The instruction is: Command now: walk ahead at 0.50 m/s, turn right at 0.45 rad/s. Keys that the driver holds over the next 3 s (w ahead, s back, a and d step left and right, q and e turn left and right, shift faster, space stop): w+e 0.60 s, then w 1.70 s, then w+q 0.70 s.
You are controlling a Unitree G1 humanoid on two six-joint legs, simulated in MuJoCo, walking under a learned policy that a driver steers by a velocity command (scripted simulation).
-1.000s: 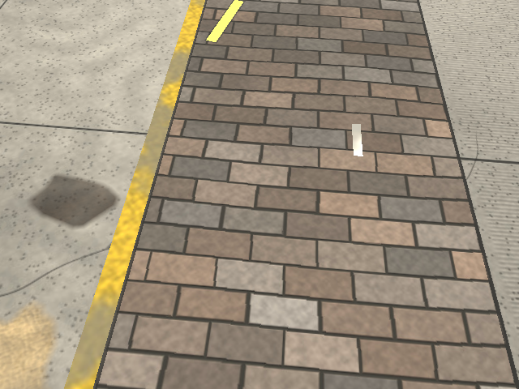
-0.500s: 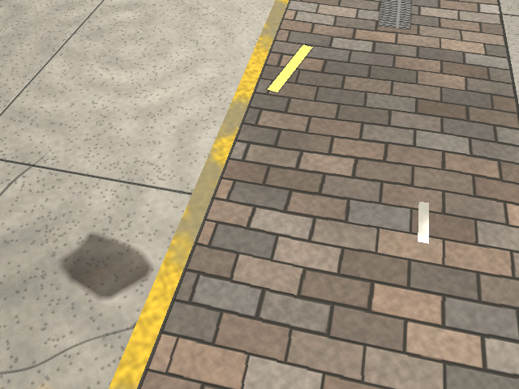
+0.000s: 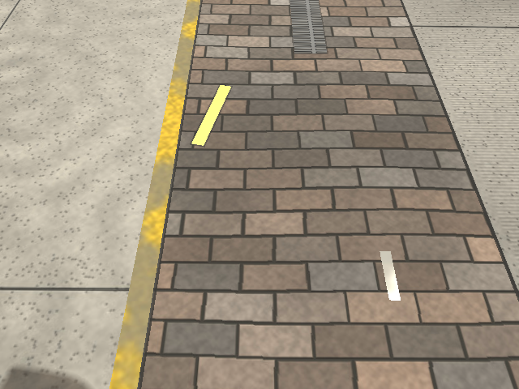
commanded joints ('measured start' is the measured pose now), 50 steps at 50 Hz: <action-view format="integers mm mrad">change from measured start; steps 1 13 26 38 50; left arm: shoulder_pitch -55 240 102 360 -35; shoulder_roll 20 244 163 16 35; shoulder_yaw -2 88 40 -16 -25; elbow -66 -111 -190 -189 -273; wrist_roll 8 0 5 -4 23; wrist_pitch -8 11 -21 -24 -29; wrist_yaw -17 -34 12 11 -2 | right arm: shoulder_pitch -53 -25 -302 99 -23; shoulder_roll -147 -202 -101 -320 -197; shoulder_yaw -25 -39 -12 -78 -30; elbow -67 -112 -276 -193 -190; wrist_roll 5 19 9 7 33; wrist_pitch -12 46 -5 -31 -2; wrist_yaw -20 -38 -6 34 13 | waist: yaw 16 223 71 -1 1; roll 86 -10 -9 412 115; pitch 62 -210 -3 -364 -7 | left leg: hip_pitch -60 -194 -504 408 -88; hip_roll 273 234 102 444 248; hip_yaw -62 69 -216 -927 -355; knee -145 839 451 103 -103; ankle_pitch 276 527 202 -82 217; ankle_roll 83 -40 -127 250 160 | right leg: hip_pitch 11 807 432 68 53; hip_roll -7 24 35 221 -2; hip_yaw -42 44 121 56 -52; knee -137 -400 -699 276 -138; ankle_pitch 131 -98 98 -538 -71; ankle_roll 4 -217 -210 0 37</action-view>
